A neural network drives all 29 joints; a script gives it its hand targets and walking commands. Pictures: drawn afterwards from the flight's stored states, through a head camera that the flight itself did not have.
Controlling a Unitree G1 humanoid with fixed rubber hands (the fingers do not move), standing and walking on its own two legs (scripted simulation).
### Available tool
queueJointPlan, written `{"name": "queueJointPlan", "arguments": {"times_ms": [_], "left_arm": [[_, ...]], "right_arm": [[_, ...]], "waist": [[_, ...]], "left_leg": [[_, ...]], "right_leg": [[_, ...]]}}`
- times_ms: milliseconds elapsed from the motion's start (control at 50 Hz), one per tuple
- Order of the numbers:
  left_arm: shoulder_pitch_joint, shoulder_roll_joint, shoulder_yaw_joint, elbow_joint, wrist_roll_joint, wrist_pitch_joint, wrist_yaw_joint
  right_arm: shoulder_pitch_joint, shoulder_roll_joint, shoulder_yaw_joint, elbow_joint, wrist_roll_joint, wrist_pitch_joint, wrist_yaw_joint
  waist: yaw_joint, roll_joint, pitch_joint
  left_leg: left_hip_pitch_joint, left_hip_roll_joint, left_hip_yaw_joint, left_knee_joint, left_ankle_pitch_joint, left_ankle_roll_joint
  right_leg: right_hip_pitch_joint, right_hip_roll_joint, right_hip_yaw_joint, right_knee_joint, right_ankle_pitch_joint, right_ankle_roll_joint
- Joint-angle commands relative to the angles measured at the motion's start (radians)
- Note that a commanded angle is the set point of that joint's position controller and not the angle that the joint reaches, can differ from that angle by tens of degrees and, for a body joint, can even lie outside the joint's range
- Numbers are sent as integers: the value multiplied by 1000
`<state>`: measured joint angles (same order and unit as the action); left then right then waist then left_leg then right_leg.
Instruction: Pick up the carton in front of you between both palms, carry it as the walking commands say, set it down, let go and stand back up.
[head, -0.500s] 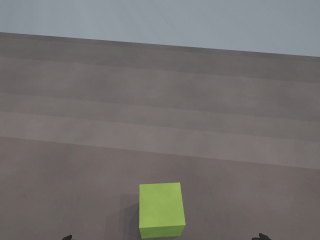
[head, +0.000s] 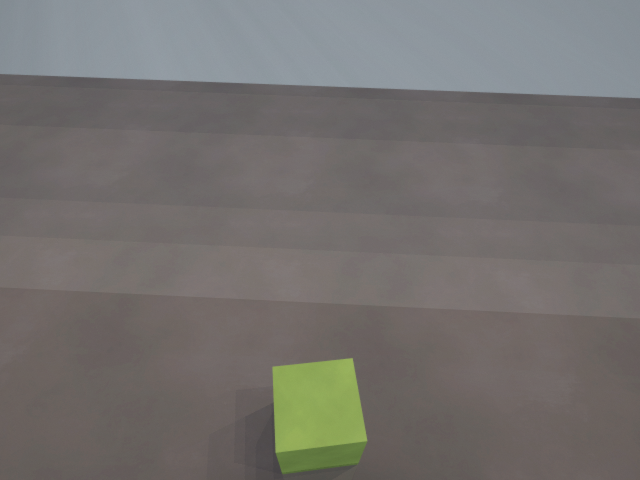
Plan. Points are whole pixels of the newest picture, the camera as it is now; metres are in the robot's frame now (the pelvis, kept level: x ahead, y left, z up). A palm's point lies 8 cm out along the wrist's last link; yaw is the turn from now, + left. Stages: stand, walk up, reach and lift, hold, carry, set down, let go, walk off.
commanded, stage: stand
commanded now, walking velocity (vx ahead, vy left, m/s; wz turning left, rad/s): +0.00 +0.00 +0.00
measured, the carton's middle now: (316, 417) +0.38 +0.00 -0.62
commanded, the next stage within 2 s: none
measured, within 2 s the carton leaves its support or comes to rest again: neither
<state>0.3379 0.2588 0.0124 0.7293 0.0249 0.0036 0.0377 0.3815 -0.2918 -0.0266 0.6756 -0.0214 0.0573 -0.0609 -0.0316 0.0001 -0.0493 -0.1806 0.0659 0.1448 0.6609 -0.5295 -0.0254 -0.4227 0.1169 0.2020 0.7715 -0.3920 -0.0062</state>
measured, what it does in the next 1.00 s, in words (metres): stands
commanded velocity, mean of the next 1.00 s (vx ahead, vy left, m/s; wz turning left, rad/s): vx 0.00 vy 0.00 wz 0.00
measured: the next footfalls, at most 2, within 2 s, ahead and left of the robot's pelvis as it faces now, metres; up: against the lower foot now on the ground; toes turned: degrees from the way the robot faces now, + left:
none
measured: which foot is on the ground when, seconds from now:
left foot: down 0.00-1.00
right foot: down 0.00-1.00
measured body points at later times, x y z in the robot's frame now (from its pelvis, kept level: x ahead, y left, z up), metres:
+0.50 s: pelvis -0.01 +0.01 +0.00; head +0.00 +0.00 +0.45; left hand +0.09 +0.26 -0.11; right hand +0.00 -0.27 -0.13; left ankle -0.12 +0.12 -0.71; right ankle +0.00 -0.11 -0.71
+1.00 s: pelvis -0.02 +0.02 +0.01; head +0.00 +0.01 +0.46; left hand +0.07 +0.26 -0.13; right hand -0.05 -0.24 -0.14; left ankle -0.11 +0.12 -0.71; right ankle +0.00 -0.11 -0.71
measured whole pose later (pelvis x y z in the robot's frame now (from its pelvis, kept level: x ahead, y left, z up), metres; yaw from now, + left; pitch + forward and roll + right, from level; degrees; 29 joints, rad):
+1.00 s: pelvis -0.02 +0.02 +0.01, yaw -5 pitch +0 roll +0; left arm 0.30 0.22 0.01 0.85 0.01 0.02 0.04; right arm 0.42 -0.24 -0.01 0.88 -0.02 0.04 -0.05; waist -0.03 0.01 0.01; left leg -0.10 0.04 0.17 0.59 -0.49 0.01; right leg -0.37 0.08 0.15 0.69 -0.32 0.00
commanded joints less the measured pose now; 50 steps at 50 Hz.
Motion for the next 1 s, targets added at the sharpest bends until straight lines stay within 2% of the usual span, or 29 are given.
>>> {"name": "queueJointPlan", "arguments": {"times_ms": [0,60,100,160,220,240,280,320,340,360,380,400,440,460,480,500,520,540,560,580,600,620,640,660,700,760,820,980], "left_arm": [[26,111,29,-58,-1,-10,3],[33,106,29,-62,-3,-9,2],[39,110,30,-61,-3,-7,2],[48,125,33,-58,-1,-4,3],[38,137,34,-58,3,-1,4],[29,135,33,-58,3,1,5],[12,119,32,-60,1,0,5],[8,95,31,-62,-7,-5,5],[5,85,30,-69,-7,-7,2],[-3,77,28,-76,-6,-8,-2],[-14,71,27,-84,-6,-7,-8],[4,72,26,-81,-5,-6,-14],[35,86,28,-65,-9,-6,-16],[53,103,31,-57,-7,-5,-10],[83,125,36,-45,-4,-4,-3],[105,140,38,-33,0,-1,5],[94,143,37,-27,3,4,10],[44,136,34,-32,5,10,14],[-14,111,29,-43,3,14,13],[-34,83,25,-45,-2,14,11],[-24,68,23,-36,-7,10,8],[-15,65,25,-27,-11,4,6],[-5,60,25,-22,-11,0,2],[10,51,23,-15,-12,-3,-2],[7,53,22,-5,-14,-2,-7],[23,68,25,22,-14,3,-3],[18,72,26,43,-10,7,5],[3,55,25,90,-12,8,11]], "right_arm": [[53,-121,-33,-39,-2,-10,-3],[48,-125,-34,-29,-4,-8,-4],[45,-125,-34,-25,-5,-6,-3],[53,-120,-34,-18,-5,-3,0],[74,-108,-32,-6,-2,-5,7],[80,-105,-32,0,-2,-9,9],[87,-109,-32,12,-4,-18,10],[83,-120,-34,24,-5,-22,7],[85,-123,-34,30,-5,-21,3],[87,-117,-32,34,-3,-20,0],[82,-109,-28,36,-3,-20,-2],[66,-110,-26,33,-8,-19,-1],[57,-117,-28,30,-13,-15,1],[70,-114,-28,33,-9,-13,4],[83,-106,-28,32,-3,-10,8],[90,-92,-26,31,4,-7,13],[96,-76,-23,34,8,-8,18],[125,-58,-16,47,11,-13,20],[147,-54,-12,66,7,-21,19],[138,-63,-13,76,-3,-28,17],[122,-74,-14,79,-8,-34,14],[111,-77,-13,81,-6,-37,12],[99,-81,-12,85,-1,-36,8],[93,-82,-11,88,1,-36,5],[99,-79,-6,99,0,-36,2],[112,-77,-5,116,-2,-28,4],[127,-64,-4,136,-2,-22,6],[134,-51,-3,192,-4,-22,5]], "waist": [[-5,1,27],[-1,19,34],[2,7,40],[2,-41,42],[-7,-105,41],[-10,-108,45],[-15,-64,51],[-11,37,46],[-11,76,45],[-13,94,53],[-10,113,64],[1,91,70],[13,21,75],[18,-22,57],[26,-82,31],[29,-140,10],[21,-170,11],[-6,-181,24],[-24,-141,58],[-20,-72,82],[-10,1,80],[-2,40,71],[8,66,72],[13,83,63],[7,90,62],[11,48,71],[8,9,88],[7,-4,94]], "left_leg": [[55,41,-43,-95,367,59],[51,61,-37,-102,409,69],[39,51,-26,-95,379,68],[23,7,-17,-73,260,56],[31,-42,-35,-75,115,46],[40,-43,-46,-93,100,47],[74,-4,-69,-137,184,56],[105,98,-92,-178,448,83],[113,147,-102,-184,576,101],[96,171,-105,-181,645,114],[55,175,-103,-179,645,119],[27,151,-66,-165,605,110],[-18,73,-5,-113,449,78],[-37,30,10,-76,347,61],[-58,-11,11,-35,227,45],[-65,-48,-7,-15,96,32],[-56,-69,-33,-37,0,32],[-36,-67,-62,-96,-12,42],[-1,-52,-72,-157,42,53],[28,-18,-88,-189,135,64],[65,41,-117,-213,296,73],[84,113,-143,-224,516,90],[92,151,-137,-209,692,106],[94,152,-114,-193,766,110],[60,116,-73,-174,730,96],[27,65,-36,-168,516,78],[15,48,-36,-167,382,78],[26,57,-44,-178,350,90]], "right_leg": [[-47,-50,2,-93,396,-29],[-43,-49,-23,-74,385,-27],[-31,-53,-13,-84,402,-31],[-12,-71,53,-136,430,-47],[-17,-103,165,-222,392,-66],[-25,-103,173,-231,375,-64],[-53,-81,112,-189,362,-44],[-74,-43,-31,-68,327,-15],[-86,-48,-74,-33,279,-8],[-78,-61,-94,-26,243,-6],[-41,-73,-96,-39,234,-12],[-6,-81,-97,-54,293,-20],[51,-88,-54,-92,440,-45],[87,-105,0,-121,509,-65],[120,-146,91,-172,544,-96],[134,-192,203,-239,526,-128],[124,-212,268,-290,474,-146],[100,-206,263,-305,403,-142],[54,-177,204,-286,358,-113],[10,-136,127,-245,340,-75],[-16,-93,41,-176,356,-47],[-19,-65,-40,-109,330,-26],[-17,-68,-77,-99,286,-16],[5,-75,-84,-106,280,-15],[70,-87,-78,-119,355,-24],[100,-97,-51,-128,458,-42],[88,-106,-25,-143,468,-52],[72,-100,-20,-150,448,-53]]}}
